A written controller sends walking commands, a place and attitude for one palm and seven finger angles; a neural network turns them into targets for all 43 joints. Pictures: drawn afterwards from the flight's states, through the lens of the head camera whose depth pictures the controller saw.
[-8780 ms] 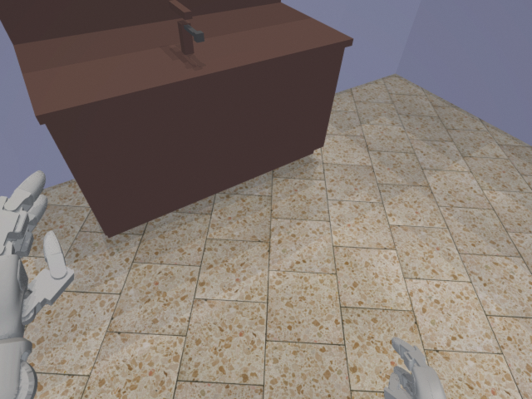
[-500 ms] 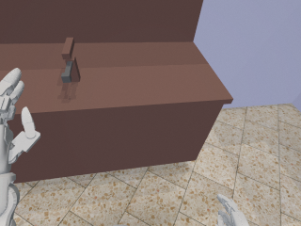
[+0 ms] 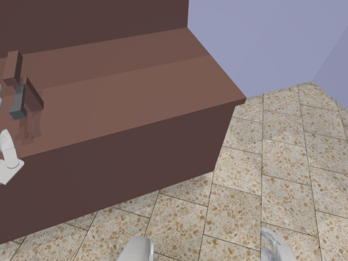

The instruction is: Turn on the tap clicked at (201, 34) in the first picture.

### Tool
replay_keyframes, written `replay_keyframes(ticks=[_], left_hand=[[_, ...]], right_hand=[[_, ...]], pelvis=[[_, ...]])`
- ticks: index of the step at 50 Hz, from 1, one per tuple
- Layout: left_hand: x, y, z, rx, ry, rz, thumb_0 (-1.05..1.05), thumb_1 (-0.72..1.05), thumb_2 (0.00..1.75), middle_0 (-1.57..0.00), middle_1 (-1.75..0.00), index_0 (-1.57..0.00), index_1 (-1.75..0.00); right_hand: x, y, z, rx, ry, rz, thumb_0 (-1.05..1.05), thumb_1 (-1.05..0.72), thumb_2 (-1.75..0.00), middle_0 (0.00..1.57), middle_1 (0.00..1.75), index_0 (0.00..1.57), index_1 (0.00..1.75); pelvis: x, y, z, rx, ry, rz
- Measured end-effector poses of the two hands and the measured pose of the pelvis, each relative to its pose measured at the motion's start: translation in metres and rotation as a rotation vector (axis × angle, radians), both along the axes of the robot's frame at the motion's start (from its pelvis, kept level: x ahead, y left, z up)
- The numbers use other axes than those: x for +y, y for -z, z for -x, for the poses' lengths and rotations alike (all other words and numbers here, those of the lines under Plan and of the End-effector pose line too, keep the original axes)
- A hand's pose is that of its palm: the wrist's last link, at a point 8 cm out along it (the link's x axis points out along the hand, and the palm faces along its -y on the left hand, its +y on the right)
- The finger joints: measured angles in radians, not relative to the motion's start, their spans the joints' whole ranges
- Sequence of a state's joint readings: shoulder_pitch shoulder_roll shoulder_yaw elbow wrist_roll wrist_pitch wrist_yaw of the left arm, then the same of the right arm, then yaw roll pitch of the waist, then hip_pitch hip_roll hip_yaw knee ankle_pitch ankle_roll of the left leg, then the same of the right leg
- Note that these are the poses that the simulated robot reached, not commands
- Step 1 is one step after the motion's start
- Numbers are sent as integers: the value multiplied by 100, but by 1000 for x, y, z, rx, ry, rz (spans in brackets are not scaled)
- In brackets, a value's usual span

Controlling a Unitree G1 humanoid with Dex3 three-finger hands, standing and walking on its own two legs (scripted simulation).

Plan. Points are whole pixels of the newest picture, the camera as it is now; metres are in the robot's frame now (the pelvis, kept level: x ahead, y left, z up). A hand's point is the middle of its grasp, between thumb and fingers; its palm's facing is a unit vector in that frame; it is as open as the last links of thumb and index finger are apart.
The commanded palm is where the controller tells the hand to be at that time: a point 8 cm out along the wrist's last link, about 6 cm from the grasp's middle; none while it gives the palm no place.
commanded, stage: shuffle to correct the standing spot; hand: left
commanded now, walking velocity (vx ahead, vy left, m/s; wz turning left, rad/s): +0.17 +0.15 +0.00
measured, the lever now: (18, 111) +0.45 +0.44 +0.06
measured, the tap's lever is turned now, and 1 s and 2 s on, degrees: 0 0 0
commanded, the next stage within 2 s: come to a stop and stand still in 0.58 s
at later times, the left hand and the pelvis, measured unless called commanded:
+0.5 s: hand (22, 125) +0.30 +0.28 +0.19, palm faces +0.40 -0.83 -0.39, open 7.4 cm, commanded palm +0.25 +0.33 +0.19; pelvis +0.09 +0.05 +0.00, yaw +1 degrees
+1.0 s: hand (13, 93) +0.37 +0.33 +0.20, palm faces +0.40 -0.80 -0.44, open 7.4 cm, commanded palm +0.32 +0.36 +0.19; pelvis +0.16 +0.09 +0.01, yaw -1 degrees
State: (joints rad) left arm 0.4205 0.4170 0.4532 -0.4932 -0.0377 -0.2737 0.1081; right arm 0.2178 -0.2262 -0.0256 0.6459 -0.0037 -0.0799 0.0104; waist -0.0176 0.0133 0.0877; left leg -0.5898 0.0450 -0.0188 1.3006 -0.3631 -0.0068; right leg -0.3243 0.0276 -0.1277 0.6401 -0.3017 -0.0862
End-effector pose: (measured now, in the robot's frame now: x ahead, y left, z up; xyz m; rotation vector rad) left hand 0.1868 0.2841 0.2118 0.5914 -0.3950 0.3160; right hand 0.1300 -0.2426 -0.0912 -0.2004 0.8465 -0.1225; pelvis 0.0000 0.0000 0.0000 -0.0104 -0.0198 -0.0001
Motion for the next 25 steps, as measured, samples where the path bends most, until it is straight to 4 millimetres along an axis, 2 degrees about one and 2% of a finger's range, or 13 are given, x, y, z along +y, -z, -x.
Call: replay_keyframes(ticks=[4,8,12,17,21,25], left_hand=[[5,6,-4,58,-16,39,1,89,90,-21,-30,-22,-30],[9,7,-14,31,4,78,2,89,90,-21,-30,-22,-30],[27,3,-32,-59,17,68,2,89,90,-21,-30,-22,-30],[50,6,-61,-69,-32,84,1,89,90,-21,-30,-22,-30],[43,9,-72,-26,-39,98,2,89,90,-21,-30,-21,-30],[38,10,-75,20,-17,115,2,89,90,-21,-30,-21,-30]], right_hand=[[-1,-15,-19,-30,2,22,2,-90,-90,20,30,20,30],[8,-26,-43,-87,-22,61,2,-90,-90,20,30,20,30],[27,-26,-75,-161,-16,74,2,-90,-90,20,30,20,30],[62,-28,-105,-225,-26,-2,2,-90,-90,20,30,20,30],[82,-21,-119,-237,-60,-74,1,-90,-90,21,30,20,30],[90,-11,-124,-134,-87,-80,1,-90,-90,21,30,20,30]], pelvis=[[5,-9,-14,3,9,-23],[16,-9,-31,-17,9,-41],[34,2,-50,-26,6,-27],[41,4,-62,-20,11,-41],[43,4,-73,-9,-2,-29],[51,-2,-91,9,-14,-19]])
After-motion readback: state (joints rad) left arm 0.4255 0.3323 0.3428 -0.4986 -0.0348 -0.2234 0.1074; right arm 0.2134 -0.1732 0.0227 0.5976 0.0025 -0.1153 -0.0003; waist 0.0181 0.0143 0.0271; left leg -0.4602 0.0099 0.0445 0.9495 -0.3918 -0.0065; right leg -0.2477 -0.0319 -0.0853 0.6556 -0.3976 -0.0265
